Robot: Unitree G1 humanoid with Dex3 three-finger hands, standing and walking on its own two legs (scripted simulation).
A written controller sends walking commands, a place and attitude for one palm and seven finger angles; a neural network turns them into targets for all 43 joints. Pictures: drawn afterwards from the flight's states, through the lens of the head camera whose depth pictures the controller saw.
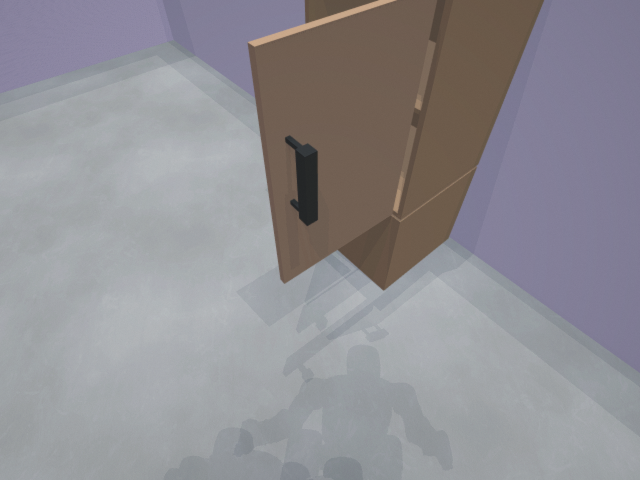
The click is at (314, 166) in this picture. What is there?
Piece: cupboard door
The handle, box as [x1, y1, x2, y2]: [285, 135, 317, 225]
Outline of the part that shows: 289,135 285,137 285,141 295,150 298,201 297,202 293,199 290,202 299,212 299,218 307,225 317,219 317,151 307,143 301,145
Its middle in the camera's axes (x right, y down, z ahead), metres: -0.04 -0.11 +0.72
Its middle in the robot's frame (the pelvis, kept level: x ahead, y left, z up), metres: +0.61 +0.07 -0.01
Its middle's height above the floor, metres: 0.77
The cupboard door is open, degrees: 88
